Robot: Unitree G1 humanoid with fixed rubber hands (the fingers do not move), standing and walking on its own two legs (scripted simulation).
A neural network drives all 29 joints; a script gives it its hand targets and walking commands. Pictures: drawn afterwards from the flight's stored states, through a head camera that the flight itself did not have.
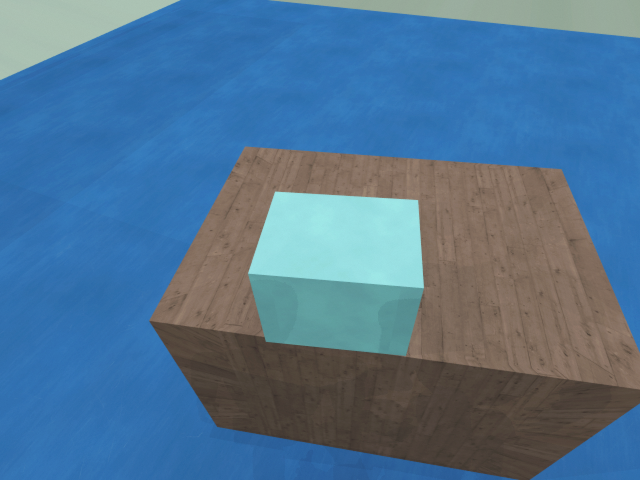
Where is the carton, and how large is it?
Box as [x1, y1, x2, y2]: [248, 192, 423, 355]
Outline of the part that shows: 275,192 248,272 266,341 405,355 423,289 417,200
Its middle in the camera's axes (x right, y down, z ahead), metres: +0.03 +0.06 +0.70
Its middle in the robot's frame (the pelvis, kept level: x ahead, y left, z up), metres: +0.50 -0.01 -0.07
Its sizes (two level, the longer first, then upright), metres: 0.256 0.193 0.200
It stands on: a pedestal, 0.60 m high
